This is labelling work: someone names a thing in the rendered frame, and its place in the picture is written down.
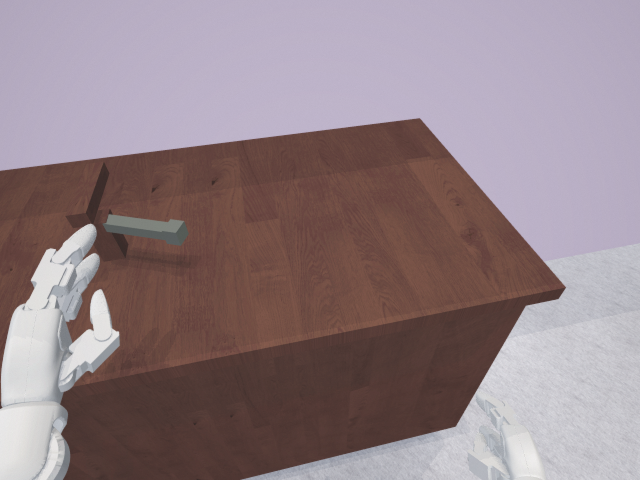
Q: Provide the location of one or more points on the tap lever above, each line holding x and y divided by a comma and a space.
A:
174, 231

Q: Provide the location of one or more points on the left robot forearm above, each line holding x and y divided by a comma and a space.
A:
31, 444

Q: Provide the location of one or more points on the robot left hand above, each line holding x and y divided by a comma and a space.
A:
38, 338

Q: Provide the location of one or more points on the robot right hand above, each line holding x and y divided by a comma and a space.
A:
515, 452

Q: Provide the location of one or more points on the counter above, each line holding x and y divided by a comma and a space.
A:
338, 290

